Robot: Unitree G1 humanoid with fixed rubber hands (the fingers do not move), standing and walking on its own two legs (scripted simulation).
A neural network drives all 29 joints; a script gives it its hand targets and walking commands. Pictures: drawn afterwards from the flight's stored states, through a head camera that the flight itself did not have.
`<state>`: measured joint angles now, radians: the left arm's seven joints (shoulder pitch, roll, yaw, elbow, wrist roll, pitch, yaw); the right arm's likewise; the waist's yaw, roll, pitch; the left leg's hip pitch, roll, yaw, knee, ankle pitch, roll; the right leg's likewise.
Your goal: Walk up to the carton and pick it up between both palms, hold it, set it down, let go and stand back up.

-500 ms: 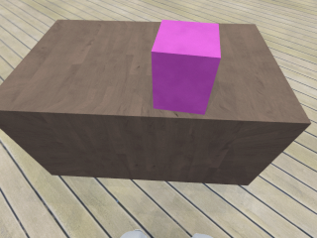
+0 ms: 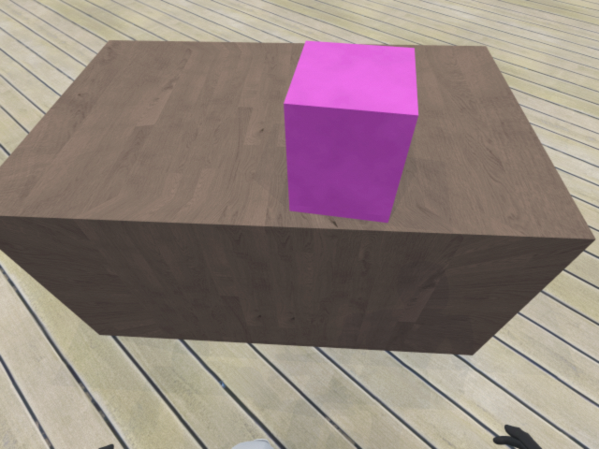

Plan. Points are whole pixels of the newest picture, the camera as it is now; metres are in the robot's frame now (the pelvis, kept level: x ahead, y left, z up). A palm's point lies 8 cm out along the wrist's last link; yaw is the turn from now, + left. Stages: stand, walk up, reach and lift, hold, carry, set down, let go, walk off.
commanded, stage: walk up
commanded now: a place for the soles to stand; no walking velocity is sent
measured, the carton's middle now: (348, 134) +0.65 -0.07 +0.03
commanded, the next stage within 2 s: none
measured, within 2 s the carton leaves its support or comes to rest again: neither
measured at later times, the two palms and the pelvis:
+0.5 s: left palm out of the picture +0.11 +0.26 -0.08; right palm out of the picture +0.05 -0.34 -0.13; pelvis +0.03 -0.04 -0.01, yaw +0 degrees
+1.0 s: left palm (134, 402) +0.21 +0.26 -0.10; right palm (562, 404) +0.21 -0.35 -0.10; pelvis +0.14 -0.04 +0.00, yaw -2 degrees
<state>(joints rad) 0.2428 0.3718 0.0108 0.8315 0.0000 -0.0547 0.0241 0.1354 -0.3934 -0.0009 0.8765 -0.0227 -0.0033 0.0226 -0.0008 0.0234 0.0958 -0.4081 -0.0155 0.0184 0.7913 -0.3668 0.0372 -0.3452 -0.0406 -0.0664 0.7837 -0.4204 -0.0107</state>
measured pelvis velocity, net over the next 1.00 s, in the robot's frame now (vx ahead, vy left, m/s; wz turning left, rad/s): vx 0.14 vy -0.04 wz -0.04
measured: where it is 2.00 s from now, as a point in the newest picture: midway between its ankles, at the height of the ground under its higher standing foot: outside the picture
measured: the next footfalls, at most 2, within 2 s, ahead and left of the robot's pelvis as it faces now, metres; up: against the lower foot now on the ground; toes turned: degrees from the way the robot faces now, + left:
right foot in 0.50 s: +0.11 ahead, -0.15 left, +0.00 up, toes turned -4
left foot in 1.00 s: +0.23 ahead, +0.06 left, +0.00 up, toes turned -1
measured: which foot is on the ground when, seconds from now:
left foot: down 0.00-0.50, up 0.52-0.98, down 1.00-1.00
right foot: down 0.00-0.24, up 0.26-0.48, down 0.50-1.00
